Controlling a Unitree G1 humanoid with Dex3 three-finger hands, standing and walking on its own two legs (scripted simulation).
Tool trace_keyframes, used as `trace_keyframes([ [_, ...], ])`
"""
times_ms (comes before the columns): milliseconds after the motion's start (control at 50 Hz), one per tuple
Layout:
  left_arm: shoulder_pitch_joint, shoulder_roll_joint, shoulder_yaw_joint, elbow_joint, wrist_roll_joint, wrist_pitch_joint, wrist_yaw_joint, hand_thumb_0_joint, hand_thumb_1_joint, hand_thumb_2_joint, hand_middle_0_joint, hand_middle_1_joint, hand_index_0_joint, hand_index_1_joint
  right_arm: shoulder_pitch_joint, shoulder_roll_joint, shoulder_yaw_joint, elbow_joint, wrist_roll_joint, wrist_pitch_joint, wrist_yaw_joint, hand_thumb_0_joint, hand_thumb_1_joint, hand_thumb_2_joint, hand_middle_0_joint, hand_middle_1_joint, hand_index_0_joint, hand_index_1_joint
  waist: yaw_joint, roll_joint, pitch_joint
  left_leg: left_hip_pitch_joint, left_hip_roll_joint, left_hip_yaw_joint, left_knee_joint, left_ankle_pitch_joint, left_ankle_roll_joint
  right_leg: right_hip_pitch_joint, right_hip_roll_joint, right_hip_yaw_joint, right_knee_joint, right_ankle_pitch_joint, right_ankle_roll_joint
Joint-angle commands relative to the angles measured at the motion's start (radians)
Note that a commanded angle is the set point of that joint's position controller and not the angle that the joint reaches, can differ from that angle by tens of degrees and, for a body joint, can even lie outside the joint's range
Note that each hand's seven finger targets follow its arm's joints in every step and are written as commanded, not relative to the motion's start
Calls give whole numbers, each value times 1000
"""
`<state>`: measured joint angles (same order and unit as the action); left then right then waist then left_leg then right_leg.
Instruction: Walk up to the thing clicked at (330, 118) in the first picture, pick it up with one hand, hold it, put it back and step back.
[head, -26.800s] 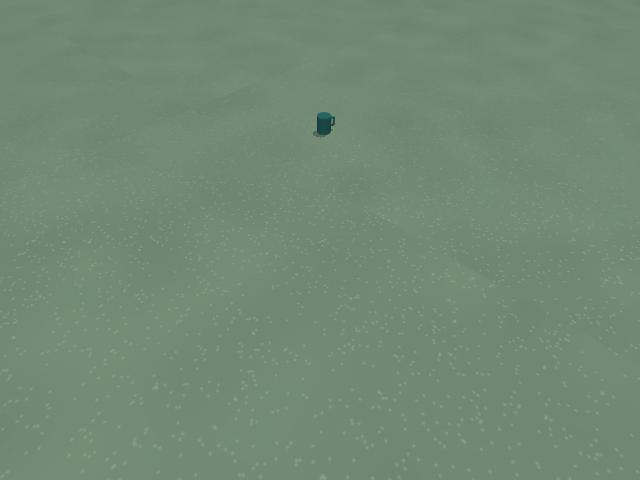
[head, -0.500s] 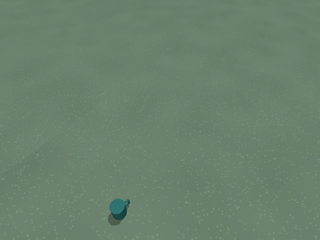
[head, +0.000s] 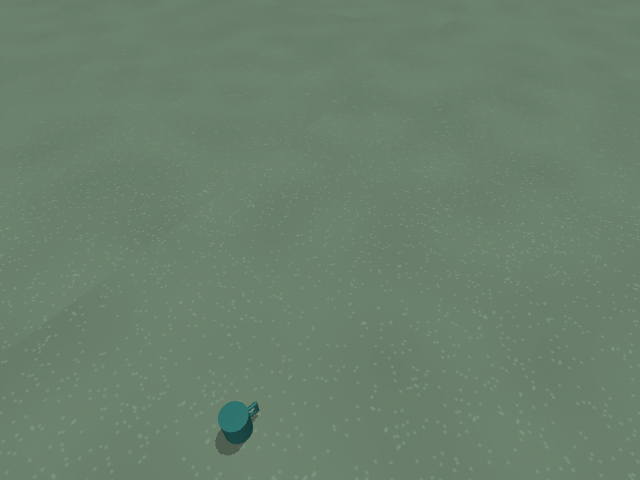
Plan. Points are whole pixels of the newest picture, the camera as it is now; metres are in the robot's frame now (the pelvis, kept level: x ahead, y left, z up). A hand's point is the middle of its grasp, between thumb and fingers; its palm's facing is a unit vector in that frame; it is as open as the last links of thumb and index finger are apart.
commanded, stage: stand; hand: left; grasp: from above
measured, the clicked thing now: (241, 418) +0.48 +0.24 -0.73
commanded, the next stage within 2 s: rise first in 0.42 s
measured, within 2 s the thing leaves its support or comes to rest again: neither
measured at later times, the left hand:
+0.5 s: hand out of the picture +0.07 +0.26 -0.16, palm faces -0.03 -0.94 -0.34, open 7.4 cm
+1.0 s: hand out of the picture +0.15 +0.26 -0.19, palm faces -0.08 -0.92 -0.39, open 12.8 cm
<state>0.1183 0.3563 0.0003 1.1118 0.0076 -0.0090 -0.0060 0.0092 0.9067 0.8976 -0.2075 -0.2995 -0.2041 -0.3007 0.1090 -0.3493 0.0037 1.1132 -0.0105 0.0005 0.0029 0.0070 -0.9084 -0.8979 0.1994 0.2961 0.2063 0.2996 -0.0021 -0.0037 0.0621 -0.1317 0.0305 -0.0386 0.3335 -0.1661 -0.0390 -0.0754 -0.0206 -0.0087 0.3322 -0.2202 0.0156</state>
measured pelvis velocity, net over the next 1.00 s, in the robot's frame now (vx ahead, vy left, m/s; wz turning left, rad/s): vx -0.01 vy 0.01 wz -0.02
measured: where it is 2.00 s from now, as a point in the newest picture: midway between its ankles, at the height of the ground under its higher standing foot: outside the picture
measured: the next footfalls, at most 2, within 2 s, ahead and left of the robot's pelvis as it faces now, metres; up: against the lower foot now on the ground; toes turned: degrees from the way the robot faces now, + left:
none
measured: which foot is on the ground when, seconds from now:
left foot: down 0.00-1.00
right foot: down 0.00-1.00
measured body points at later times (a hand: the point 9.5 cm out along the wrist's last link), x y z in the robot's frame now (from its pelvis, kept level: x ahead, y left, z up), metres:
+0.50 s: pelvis +0.00 +0.00 +0.00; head +0.01 +0.00 +0.45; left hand +0.07 +0.30 -0.13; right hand +0.07 -0.30 -0.13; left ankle +0.01 +0.15 -0.75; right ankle -0.02 -0.13 -0.75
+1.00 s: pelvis -0.01 +0.01 -0.04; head +0.06 +0.02 +0.40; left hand +0.15 +0.31 -0.16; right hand +0.10 -0.25 -0.15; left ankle +0.01 +0.14 -0.75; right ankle -0.02 -0.13 -0.75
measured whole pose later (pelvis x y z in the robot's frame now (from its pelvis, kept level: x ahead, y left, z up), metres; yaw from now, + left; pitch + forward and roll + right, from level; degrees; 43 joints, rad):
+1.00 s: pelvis -0.01 +0.01 -0.04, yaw -1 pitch +10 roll -1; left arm 0.06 0.31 0.15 0.82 0.16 0.17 0.00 0.01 -0.25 0.96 -0.07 -1.05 -0.09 -1.03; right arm 0.24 -0.24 -0.03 0.67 0.02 -0.06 -0.02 0.01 -0.93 -0.90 0.20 0.30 0.21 0.30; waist -0.03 0.00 -0.05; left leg -0.61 0.03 -0.02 0.80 -0.37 -0.02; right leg -0.55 -0.02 0.02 0.78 -0.41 0.03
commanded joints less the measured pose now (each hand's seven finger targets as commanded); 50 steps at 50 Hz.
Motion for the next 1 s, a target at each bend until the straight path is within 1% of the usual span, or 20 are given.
trace_keyframes([
  [0, -25, 223, 44, -56, 1, -18, 13, 0, 900, 900, -200, -300, -200, -301, -27, -213, -42, -50, 4, -24, -9, 0, -900, -900, 200, 300, 200, 300, -2, 0, -78, 34, 94, -57, -35, 157, 45, -24, -111, 71, -63, 133, -35],
  [220, -16, 220, 43, -61, 1, -19, 13, 0, 900, 900, -200, -300, -200, -301, -25, -216, -42, -54, 5, -24, -10, 0, -900, -900, 200, 300, 200, 300, 1, 3, -103, 53, 97, -49, -16, 200, 48, -10, -112, 70, -53, 187, -35],
  [360, -16, 219, 43, -57, 1, -14, 12, 0, 900, 900, -200, -300, -200, -301, -25, -218, -40, -50, 2, -24, -10, 0, -900, -900, 200, 300, 200, 300, 3, 12, -60, 26, 95, -56, -40, 125, 48, -36, -108, 71, -61, 107, -37],
  [480, -10, 219, 43, -59, 2, -17, 12, 0, 900, 900, -200, -300, -200, -301, -21, -218, -41, -52, 2, -24, -11, 0, -900, -900, 200, 300, 200, 300, 4, 14, -79, 34, 93, -52, -30, 163, 50, -20, -109, 72, -57, 152, -35],
  [500, -10, 219, 43, -57, 0, -17, 12, 0, 820, 962, -128, -380, -130, -381, -27, -216, -40, -54, 3, -26, -10, 0, -937, -916, 199, 301, 199, 301, 4, 13, -80, 36, 95, -55, -29, 164, 49, -18, -109, 72, -55, 147, -35],
  [520, -361, 29, 33, -408, -45, -114, 25, 0, 740, 990, -187, -460, -156, -461, -27, -47, -3, -331, 72, -79, -31, 0, -1017, -932, 201, 299, 200, 299, -123, 71, -17, -79, -42, 88, 33, -29, 41, -269, 10, 2, 9, 73, -18],
  [540, -454, 94, 57, -362, -42, -110, 29, 0, 660, 965, -205, -540, -173, -541, 21, -79, -10, -275, 71, -79, -42, 0, -971, -919, 199, 300, 199, 300, -85, 30, -58, -69, -42, 81, 47, -44, 43, -216, 9, -13, 15, 50, -14],
  [560, -301, 198, 131, -192, -20, -72, 39, 0, 580, 980, -177, -620, -148, -621, 53, -109, -24, -261, 68, -71, -49, 0, -969, -920, 198, 300, 199, 300, -69, -18, -51, -107, -46, 79, 65, -61, 48, -222, 15, -25, 18, 13, -15],
  [580, -208, 203, 154, -115, -12, -52, 28, 0, 500, 938, -174, -700, -163, -701, 58, -108, -37, -285, 67, -61, -46, 0, -942, -911, 199, 300, 199, 300, -28, -18, -45, -141, -40, 78, 85, -52, 45, -222, 20, -33, 46, -5, -22],
  [600, -249, 198, 142, -123, 12, -49, 17, 0, 420, 926, -141, -780, -146, -781, 73, -105, -51, -307, 59, -61, -49, 0, -940, -910, 199, 300, 199, 300, -38, -43, -92, -151, -41, 79, 118, -34, 51, -235, 20, -28, 72, 9, -21],
  [620, -296, 230, 161, -156, 24, -59, 11, 0, 340, 923, -124, -860, -138, -856, 89, -104, -62, -316, 56, -68, -56, 0, -924, -906, 199, 300, 199, 300, -32, -36, -158, -141, -38, 73, 143, 0, 51, -240, 20, -23, 105, 57, -19],
  [660, -175, 213, 180, -66, 76, -36, -13, 0, 185, 902, -90, -1000, -130, -958, 119, -104, -83, -347, 40, -77, -52, 0, -934, -907, 200, 300, 200, 300, -27, -25, -229, -188, -43, 65, 215, 52, 45, -262, 21, -26, 183, 109, -22],
  [680, -134, 219, 203, -59, 114, -26, -21, 0, 106, 945, -54, -1038, -91, -1000, 129, -99, -96, -365, 31, -77, -43, 0, -942, -909, 200, 300, 200, 300, 3, -16, -258, -215, -45, 62, 244, 72, 42, -269, 23, -29, 217, 112, -26],
  [720, -81, 223, 233, -165, 131, -6, -14, 0, -39, 940, -30, -1090, -72, -1046, 132, -89, -106, -423, 29, -77, -36, 0, -913, -900, 200, 300, 200, 300, 45, 78, -368, -182, -50, 67, 251, 111, 30, -240, 26, -26, 247, 124, -34],
  [780, -94, 133, 178, -212, 140, 71, 8, 0, -239, 946, -32, -1118, -68, -1080, 94, -70, -95, -481, 35, -79, -32, 0, -902, -899, 200, 300, 200, 300, 18, 51, -273, -247, -43, 56, 254, 55, 25, -319, 33, -36, 244, 58, -31],
  [820, -138, 172, 194, -262, 150, 114, 22, 0, -338, 977, -45, -1096, -65, -1075, 67, -75, -97, -526, 39, -84, -28, 0, -918, -904, 200, 300, 200, 300, 11, 37, -255, -296, -37, 55, 284, -5, 26, -364, 35, -39, 267, -8, -31],
  [860, -98, 153, 193, -314, 150, 147, 25, 0, -479, 971, -62, -1094, -75, -1080, 82, -65, -98, -550, 39, -88, -25, 0, -910, -903, 200, 300, 200, 300, -1, 21, -265, -317, -33, 55, 312, -21, 30, -396, 38, -39, 295, -24, -28],
  [900, -97, 132, 184, -363, 154, 164, 26, 0, -516, 965, -67, -1097, -81, -1083, 99, -64, -98, -563, 38, -102, -25, 0, -913, -903, 201, 300, 200, 300, -14, -1, -266, -340, -28, 52, 348, -31, 33, -434, 38, -40, 330, -31, -24],
  [920, -100, 145, 192, -391, 158, 166, 26, 0, -533, 968, -70, -1089, -81, -1078, 103, -60, -97, -563, 37, -110, -26, 0, -914, -904, 201, 300, 200, 300, -5, 9, -266, -362, -29, 51, 370, -41, 32, -451, 36, -38, 349, -42, -23],
  [980, -75, 150, 204, -502, 171, 160, 24, 0, -544, 977, -70, -1087, -75, -1081, 121, -52, -101, -584, 35, -129, -30, 0, -911, -904, 200, 300, 200, 300, -15, 28, -341, -374, -25, 48, 434, -11, 36, -478, 32, -27, 417, -4, -21],
])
